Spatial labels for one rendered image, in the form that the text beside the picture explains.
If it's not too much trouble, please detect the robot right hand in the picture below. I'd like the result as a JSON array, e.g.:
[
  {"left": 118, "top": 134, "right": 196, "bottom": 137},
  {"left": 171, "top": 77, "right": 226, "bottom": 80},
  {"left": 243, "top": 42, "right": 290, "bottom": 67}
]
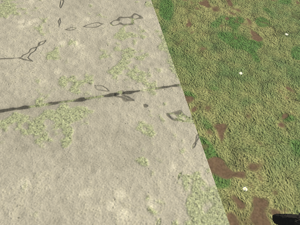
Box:
[{"left": 272, "top": 213, "right": 300, "bottom": 225}]

